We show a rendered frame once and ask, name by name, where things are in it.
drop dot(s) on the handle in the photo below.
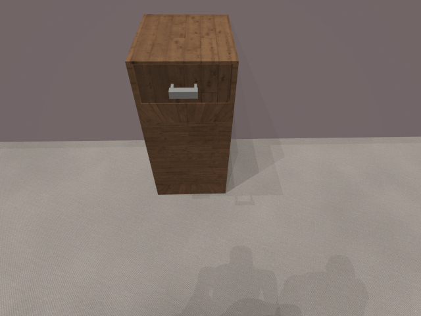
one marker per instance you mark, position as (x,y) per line
(183,93)

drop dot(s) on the cabinet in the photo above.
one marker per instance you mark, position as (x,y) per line
(188,144)

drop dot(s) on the drawer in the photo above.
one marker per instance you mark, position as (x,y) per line
(154,81)

